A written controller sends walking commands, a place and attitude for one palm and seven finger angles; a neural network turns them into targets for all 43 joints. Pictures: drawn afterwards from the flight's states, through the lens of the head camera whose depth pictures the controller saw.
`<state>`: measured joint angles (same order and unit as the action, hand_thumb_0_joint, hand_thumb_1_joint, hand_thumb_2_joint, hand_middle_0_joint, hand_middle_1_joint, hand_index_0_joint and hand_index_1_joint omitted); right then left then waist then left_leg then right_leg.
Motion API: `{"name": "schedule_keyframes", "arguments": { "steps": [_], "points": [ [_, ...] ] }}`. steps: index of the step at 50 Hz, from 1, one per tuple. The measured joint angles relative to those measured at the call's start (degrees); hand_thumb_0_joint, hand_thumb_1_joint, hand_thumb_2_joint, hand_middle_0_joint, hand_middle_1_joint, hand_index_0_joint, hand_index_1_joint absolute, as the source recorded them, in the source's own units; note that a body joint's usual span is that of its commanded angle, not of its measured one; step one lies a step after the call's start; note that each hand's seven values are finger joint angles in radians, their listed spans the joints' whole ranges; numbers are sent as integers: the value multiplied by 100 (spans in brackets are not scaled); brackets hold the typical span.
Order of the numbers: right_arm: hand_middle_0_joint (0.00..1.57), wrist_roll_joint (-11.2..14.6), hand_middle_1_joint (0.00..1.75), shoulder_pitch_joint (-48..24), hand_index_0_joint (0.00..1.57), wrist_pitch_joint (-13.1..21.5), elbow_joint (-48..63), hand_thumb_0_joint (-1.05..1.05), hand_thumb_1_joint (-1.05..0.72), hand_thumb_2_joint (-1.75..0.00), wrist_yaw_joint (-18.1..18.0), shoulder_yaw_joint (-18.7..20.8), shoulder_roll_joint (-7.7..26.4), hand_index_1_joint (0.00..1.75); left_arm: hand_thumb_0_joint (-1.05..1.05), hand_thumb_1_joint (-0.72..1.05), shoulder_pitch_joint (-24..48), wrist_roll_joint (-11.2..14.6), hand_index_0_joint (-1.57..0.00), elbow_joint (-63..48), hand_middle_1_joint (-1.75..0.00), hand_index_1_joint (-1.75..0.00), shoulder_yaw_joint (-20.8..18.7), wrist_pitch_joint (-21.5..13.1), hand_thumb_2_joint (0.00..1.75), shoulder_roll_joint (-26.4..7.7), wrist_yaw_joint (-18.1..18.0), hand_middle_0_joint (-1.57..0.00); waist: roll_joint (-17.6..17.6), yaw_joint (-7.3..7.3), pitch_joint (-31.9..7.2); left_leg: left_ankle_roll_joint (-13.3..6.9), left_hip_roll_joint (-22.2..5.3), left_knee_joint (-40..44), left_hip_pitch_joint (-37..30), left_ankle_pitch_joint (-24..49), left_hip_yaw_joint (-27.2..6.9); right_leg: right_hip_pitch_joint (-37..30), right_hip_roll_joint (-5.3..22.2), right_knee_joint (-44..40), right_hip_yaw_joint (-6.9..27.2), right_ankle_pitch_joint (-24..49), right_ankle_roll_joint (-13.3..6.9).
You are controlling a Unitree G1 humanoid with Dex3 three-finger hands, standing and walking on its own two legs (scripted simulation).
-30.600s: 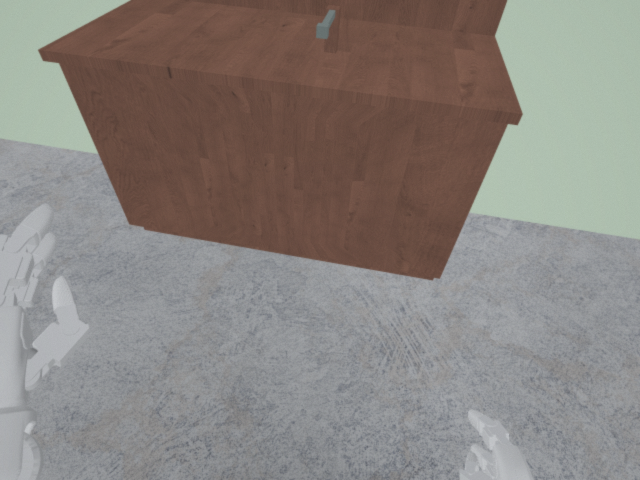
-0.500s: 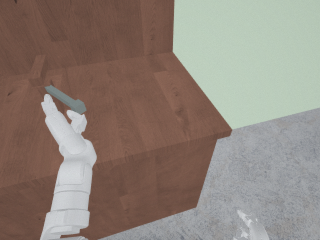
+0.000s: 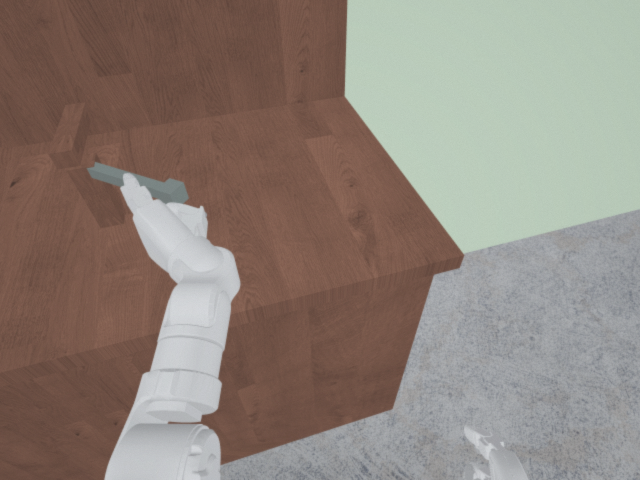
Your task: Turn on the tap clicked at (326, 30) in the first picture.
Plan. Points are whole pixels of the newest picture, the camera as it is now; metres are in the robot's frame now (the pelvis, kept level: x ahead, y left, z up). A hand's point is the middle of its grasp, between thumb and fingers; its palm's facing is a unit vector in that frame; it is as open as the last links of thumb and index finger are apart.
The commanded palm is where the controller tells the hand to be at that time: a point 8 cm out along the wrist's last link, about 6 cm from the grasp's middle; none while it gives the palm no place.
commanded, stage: push the lever round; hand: left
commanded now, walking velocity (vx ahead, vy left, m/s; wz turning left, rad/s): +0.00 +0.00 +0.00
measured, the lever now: (172, 194) +0.43 +0.24 +0.15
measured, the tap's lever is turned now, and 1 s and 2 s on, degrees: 49 74 81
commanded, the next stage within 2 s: lift the hand up off the lever in 0.98 s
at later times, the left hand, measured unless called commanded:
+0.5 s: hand (222, 191) +0.45 +0.17 +0.14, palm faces +0.82 -0.57 -0.10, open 7.9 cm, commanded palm +0.39 +0.20 +0.14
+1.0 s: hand (227, 180) +0.47 +0.17 +0.14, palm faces +0.82 -0.57 -0.12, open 8.0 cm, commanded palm +0.42 +0.19 +0.14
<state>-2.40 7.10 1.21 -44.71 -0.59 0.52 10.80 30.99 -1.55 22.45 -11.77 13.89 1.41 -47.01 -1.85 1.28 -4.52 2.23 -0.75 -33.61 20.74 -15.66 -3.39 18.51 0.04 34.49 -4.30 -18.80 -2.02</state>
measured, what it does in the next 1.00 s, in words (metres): stands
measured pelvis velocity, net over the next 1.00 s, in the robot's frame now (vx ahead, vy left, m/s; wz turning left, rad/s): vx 0.00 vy -0.01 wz -0.01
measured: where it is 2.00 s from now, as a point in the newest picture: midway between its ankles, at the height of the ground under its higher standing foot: outside the picture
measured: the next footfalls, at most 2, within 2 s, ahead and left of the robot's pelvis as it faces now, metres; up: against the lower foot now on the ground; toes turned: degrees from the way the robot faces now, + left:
none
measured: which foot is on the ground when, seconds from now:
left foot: down 0.00-1.00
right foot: down 0.00-1.00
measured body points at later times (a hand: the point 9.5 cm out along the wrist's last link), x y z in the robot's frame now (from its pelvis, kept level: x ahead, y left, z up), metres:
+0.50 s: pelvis +0.01 -0.02 -0.01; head +0.02 -0.03 +0.44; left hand +0.40 +0.20 +0.15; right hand +0.12 -0.26 -0.14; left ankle +0.02 +0.14 -0.73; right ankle -0.01 -0.09 -0.73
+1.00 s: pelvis +0.00 -0.01 -0.01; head +0.03 -0.02 +0.44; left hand +0.42 +0.20 +0.15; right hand +0.09 -0.25 -0.14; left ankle +0.02 +0.14 -0.73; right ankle -0.01 -0.09 -0.73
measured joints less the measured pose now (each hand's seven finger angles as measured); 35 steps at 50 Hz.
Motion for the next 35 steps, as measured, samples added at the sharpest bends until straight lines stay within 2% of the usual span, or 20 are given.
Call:
{"name": "schedule_keyframes", "arguments": {
  "steps": [15,27,35],
  "points": [
    [20,-110,30,170,20,-93,-99,1,-90,-90,109,85,75,30,0,92,972,-237,-14,1099,-15,-15,-459,-77,92,-97,-503,-16,-2,-164,-130,81,-76,-198,409,-71,-59,413,-76,220,-56,-91,-89],
    [20,-154,30,464,20,-156,-106,1,-90,-90,166,165,169,30,2,89,1356,-336,-13,1617,-15,-14,-911,-168,90,-257,-590,-16,-23,-321,-274,86,-98,-214,557,-103,-39,598,-96,294,-38,-144,-113],
    [20,-167,30,553,20,-131,-102,1,-90,-90,195,179,182,30,1,87,1518,-414,-13,1858,-15,-14,-1031,-244,90,-355,-579,-16,-7,-384,-285,72,-107,-231,613,-102,-24,656,-103,302,-25,-132,-111]
  ]
}}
